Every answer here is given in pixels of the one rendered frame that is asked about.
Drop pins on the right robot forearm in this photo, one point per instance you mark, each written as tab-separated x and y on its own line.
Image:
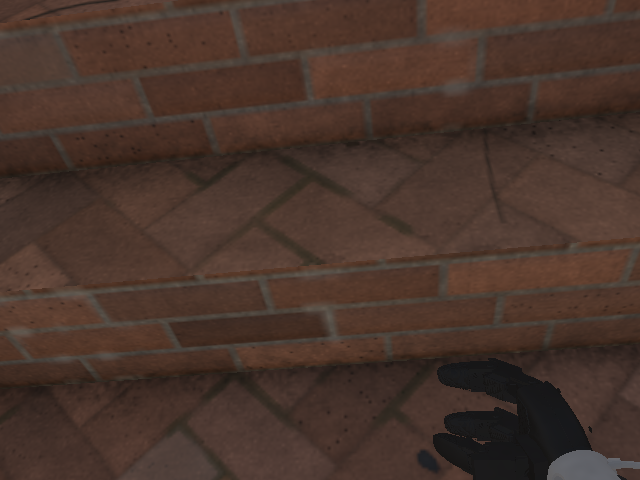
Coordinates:
582	465

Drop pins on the right robot hand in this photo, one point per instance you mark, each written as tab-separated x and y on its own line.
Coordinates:
522	447

